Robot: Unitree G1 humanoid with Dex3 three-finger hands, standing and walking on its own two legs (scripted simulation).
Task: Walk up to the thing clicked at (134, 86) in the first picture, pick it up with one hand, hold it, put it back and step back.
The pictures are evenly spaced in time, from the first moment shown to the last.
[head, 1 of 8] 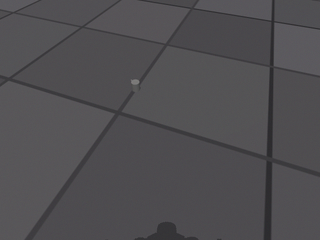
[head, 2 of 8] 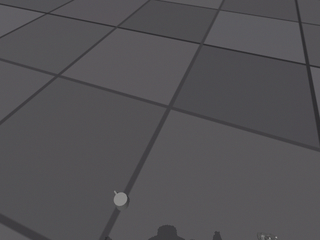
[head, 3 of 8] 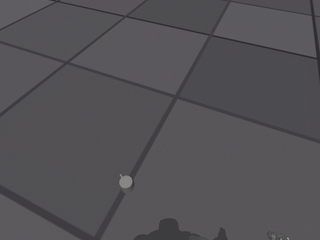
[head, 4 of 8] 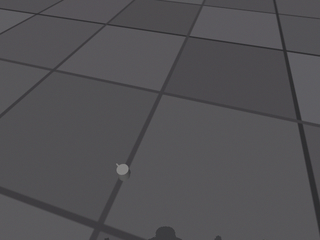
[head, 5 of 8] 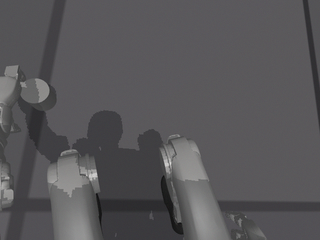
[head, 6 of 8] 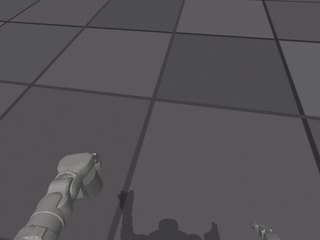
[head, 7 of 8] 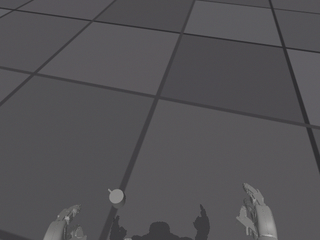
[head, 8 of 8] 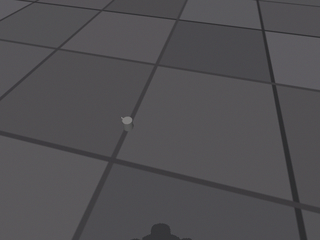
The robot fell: no
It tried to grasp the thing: yes
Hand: left
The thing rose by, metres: 0.65
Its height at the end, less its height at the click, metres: +0.00
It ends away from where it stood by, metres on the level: 0.02
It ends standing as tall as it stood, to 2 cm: yes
